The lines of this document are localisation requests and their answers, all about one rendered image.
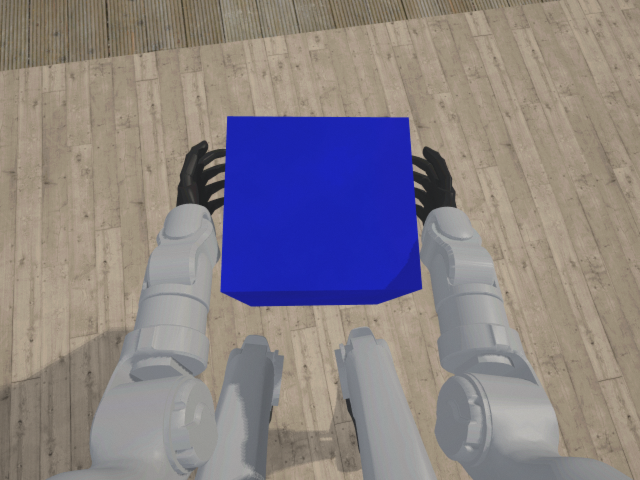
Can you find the left robot hand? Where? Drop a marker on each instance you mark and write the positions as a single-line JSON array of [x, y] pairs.
[[192, 189]]

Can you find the right robot upper arm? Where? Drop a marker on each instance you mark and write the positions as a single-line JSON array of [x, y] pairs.
[[504, 428]]

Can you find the right robot forearm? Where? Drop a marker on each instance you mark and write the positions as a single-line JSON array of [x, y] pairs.
[[475, 333]]

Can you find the robot right foot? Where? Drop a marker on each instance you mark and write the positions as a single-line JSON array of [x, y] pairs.
[[350, 412]]

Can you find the right robot hand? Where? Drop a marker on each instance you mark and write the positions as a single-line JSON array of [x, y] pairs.
[[437, 183]]

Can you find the left robot forearm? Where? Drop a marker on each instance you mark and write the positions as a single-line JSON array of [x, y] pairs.
[[169, 333]]

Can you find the left robot upper arm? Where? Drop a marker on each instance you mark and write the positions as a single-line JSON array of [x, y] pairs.
[[160, 429]]

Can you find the carton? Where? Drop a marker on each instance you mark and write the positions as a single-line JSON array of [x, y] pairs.
[[319, 211]]

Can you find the left robot thigh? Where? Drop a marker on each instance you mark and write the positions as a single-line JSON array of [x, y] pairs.
[[251, 387]]

